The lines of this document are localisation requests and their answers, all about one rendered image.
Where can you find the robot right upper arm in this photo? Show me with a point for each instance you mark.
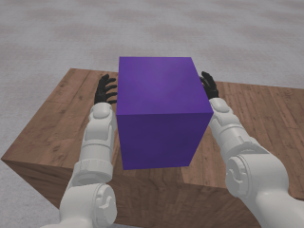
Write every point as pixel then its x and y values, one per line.
pixel 261 182

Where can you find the robot left upper arm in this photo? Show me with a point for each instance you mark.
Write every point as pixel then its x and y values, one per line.
pixel 87 206

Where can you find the pedestal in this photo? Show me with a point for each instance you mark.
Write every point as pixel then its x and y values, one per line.
pixel 195 196

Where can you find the robot right hand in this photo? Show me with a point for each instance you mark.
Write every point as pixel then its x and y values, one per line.
pixel 209 85

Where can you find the robot left forearm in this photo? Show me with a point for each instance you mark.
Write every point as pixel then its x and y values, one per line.
pixel 94 165

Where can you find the robot left hand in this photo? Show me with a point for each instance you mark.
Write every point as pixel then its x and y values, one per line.
pixel 100 94

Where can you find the carton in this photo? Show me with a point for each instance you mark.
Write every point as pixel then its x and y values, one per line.
pixel 162 111

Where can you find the robot right forearm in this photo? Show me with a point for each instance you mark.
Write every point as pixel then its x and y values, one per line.
pixel 230 135

